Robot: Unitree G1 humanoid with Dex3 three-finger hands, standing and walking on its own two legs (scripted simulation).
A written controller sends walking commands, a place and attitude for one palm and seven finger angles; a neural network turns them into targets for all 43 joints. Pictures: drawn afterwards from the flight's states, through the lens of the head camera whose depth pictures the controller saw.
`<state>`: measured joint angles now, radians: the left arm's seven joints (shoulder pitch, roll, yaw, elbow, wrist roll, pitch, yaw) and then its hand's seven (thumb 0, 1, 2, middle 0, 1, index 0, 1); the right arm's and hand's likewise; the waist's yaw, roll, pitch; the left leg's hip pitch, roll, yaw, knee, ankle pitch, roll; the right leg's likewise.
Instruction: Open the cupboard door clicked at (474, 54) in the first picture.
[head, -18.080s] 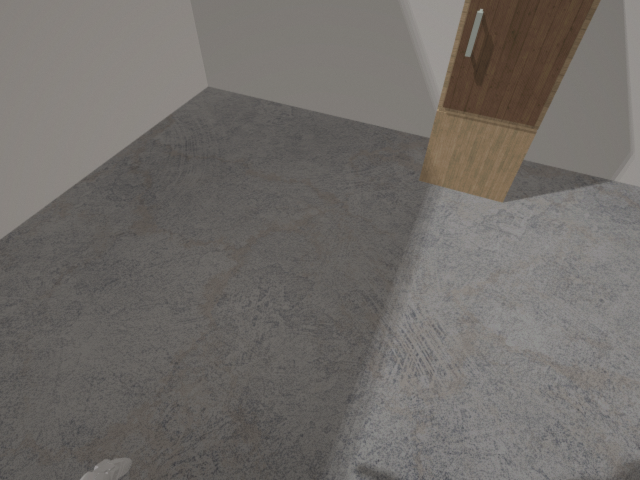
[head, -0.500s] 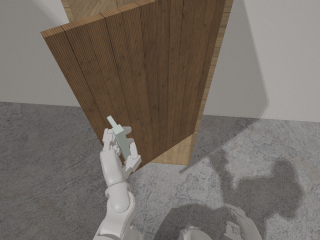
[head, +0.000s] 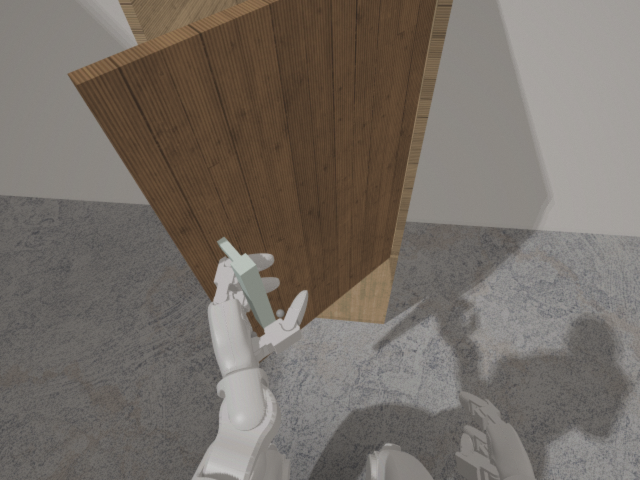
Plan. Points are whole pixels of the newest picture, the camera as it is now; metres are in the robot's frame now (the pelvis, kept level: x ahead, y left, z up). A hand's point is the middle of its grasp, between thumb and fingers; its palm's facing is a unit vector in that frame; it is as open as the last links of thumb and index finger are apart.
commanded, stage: open thumb and fingers to let go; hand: left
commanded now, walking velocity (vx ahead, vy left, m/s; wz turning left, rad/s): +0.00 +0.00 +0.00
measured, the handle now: (247, 285) +0.34 +0.10 +0.04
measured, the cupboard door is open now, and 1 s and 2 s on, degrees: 47 49 49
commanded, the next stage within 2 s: slide the hand sideways off the handle in 0.50 s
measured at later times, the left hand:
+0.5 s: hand (274, 312) +0.31 +0.07 +0.04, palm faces +0.24 -0.97 -0.01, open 14.6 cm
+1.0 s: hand (271, 341) +0.27 +0.07 +0.04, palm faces -0.19 -0.98 +0.05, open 16.0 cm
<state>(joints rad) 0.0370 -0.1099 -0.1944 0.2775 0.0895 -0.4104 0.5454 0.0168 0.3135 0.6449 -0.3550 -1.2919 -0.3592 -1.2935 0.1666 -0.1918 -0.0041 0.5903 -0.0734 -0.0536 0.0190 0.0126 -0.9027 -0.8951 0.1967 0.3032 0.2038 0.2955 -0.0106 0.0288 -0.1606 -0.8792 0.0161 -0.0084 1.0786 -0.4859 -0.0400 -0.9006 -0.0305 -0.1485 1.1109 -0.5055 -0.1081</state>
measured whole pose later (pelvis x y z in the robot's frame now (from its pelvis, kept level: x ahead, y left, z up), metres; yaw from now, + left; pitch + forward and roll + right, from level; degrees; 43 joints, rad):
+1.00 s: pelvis +0.00 +0.05 +0.00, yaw -3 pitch +16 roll +0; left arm 0.10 -0.02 -0.27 0.18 0.00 -0.37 0.12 -0.01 -0.50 0.30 -0.16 -0.36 -0.20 -0.35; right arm 0.25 -0.22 0.01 0.46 -0.02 -0.03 0.04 0.01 -0.90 -0.90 0.20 0.30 0.20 0.30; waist -0.02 0.03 -0.16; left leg -0.89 0.00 0.05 1.13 -0.51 0.03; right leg -0.91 -0.04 -0.09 1.12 -0.49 -0.03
